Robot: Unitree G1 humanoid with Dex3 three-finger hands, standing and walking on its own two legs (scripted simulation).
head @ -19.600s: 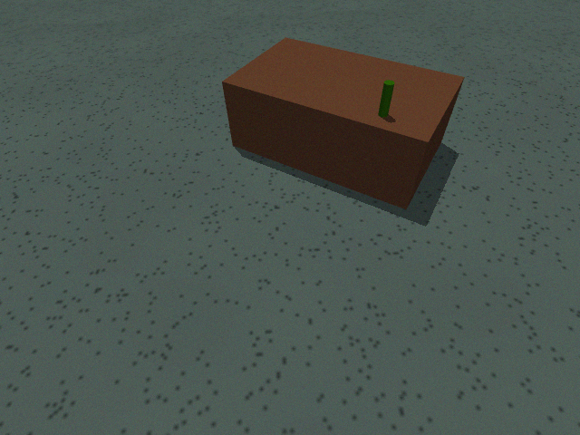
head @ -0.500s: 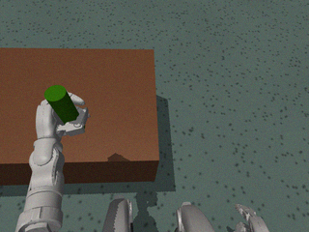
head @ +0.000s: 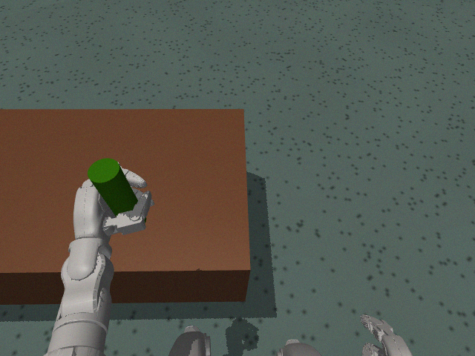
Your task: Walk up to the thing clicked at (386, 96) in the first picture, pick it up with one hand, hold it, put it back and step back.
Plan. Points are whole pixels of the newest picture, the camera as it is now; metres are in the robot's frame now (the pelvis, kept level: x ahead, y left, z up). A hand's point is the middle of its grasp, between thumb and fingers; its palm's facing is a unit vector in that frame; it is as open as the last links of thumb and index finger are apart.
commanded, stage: lift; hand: left
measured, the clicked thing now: (121, 198) +0.36 +0.19 +0.06
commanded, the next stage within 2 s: hold in 0.42 s
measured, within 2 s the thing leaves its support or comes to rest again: neither
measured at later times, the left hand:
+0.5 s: hand (134, 202) +0.35 +0.17 +0.07, palm faces +0.08 -1.00 +0.00, open 5.3 cm
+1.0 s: hand (132, 204) +0.34 +0.17 +0.09, palm faces +0.07 -1.00 +0.00, open 5.3 cm
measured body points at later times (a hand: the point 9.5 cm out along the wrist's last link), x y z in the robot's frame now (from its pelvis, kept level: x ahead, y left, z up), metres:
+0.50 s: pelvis +0.01 -0.01 +0.02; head +0.06 +0.00 +0.47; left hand +0.34 +0.22 +0.08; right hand +0.14 -0.25 -0.09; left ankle +0.05 +0.13 -0.67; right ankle -0.01 -0.14 -0.67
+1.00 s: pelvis +0.01 -0.01 +0.03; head +0.05 +0.00 +0.48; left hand +0.33 +0.22 +0.09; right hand +0.14 -0.25 -0.08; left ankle +0.05 +0.13 -0.67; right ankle -0.01 -0.14 -0.67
